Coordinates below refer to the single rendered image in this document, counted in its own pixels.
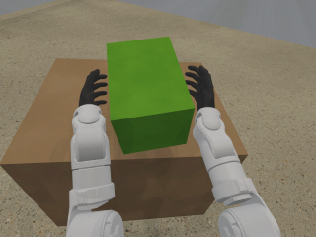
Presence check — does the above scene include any right robot hand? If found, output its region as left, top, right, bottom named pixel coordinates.
left=185, top=65, right=215, bottom=110

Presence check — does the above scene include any robot right upper arm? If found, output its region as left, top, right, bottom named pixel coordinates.
left=218, top=203, right=281, bottom=237

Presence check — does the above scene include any pedestal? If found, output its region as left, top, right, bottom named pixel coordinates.
left=0, top=58, right=248, bottom=227

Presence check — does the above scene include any carton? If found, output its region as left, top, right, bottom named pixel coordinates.
left=106, top=37, right=195, bottom=155

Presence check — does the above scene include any robot left upper arm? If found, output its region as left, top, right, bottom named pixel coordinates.
left=66, top=210, right=124, bottom=237

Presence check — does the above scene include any left robot hand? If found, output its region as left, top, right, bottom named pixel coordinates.
left=78, top=69, right=108, bottom=107

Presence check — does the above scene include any robot right forearm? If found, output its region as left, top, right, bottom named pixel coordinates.
left=193, top=107, right=281, bottom=237

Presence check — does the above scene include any robot left forearm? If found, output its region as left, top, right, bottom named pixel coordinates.
left=65, top=104, right=115, bottom=237

